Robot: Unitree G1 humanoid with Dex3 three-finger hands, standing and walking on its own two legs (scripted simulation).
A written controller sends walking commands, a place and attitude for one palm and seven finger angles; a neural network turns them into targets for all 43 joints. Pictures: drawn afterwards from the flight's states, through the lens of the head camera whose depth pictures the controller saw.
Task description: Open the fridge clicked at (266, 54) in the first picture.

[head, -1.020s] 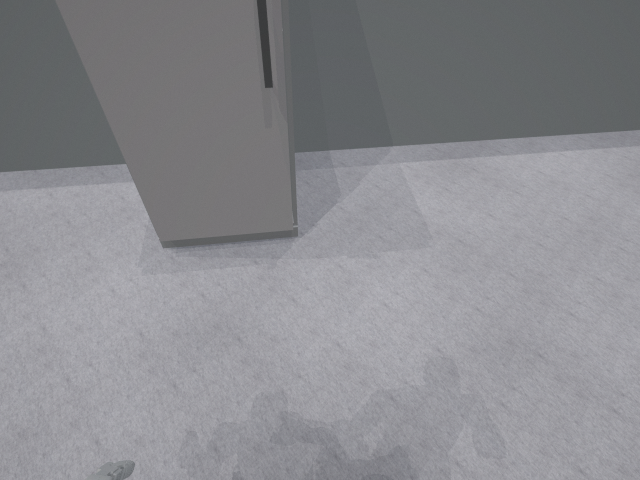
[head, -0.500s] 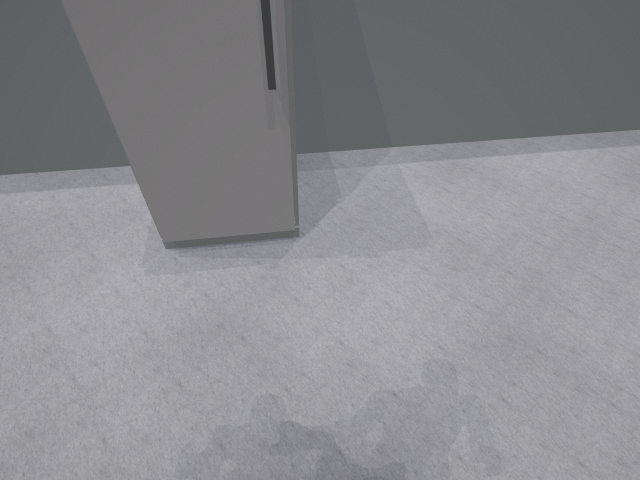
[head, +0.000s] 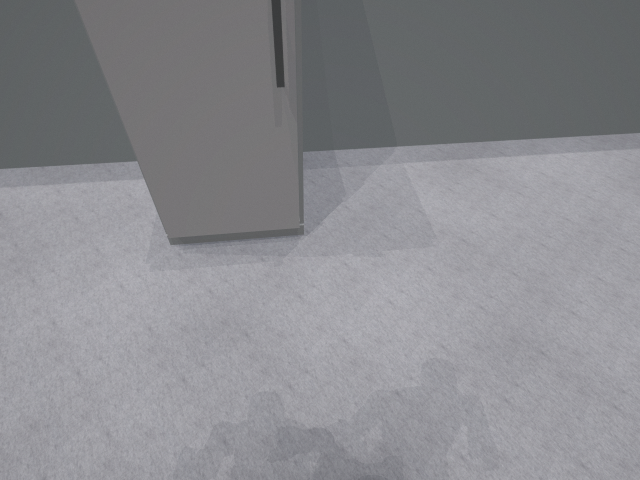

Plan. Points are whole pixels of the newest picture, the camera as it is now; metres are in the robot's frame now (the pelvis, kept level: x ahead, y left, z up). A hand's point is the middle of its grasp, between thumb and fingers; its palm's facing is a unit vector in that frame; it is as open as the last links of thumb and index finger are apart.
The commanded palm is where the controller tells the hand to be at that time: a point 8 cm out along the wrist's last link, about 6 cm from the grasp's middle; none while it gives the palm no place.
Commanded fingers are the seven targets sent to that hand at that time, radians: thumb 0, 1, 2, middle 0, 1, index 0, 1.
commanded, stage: look at it before walking up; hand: right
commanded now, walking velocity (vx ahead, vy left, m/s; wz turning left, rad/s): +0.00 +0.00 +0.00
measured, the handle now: (276, 23) +1.13 +0.18 +0.11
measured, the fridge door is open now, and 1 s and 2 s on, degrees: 0 0 0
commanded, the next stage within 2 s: walk to a spot facing it in 0.42 s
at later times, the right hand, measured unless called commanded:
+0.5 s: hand out of the picture +0.09 -0.25 -0.15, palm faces -0.02 +0.94 -0.33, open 7.4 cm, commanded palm none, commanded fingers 0.00 -0.90 -0.90 0.20 0.30 0.20 0.30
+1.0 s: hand out of the picture +0.08 -0.17 -0.19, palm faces -0.11 +0.97 -0.22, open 7.4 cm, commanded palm none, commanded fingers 0.00 -0.90 -0.90 0.20 0.30 0.20 0.30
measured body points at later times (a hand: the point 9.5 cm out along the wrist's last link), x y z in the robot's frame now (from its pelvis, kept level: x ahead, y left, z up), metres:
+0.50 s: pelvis +0.01 +0.00 +0.00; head +0.01 +0.00 +0.45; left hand +0.10 +0.30 -0.13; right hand +0.09 -0.30 -0.13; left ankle +0.01 +0.12 -0.74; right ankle +0.00 -0.13 -0.74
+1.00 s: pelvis +0.05 +0.03 -0.02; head +0.06 +0.04 +0.42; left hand +0.03 +0.29 -0.18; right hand +0.09 -0.22 -0.17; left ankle +0.02 +0.11 -0.74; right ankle +0.01 -0.11 -0.69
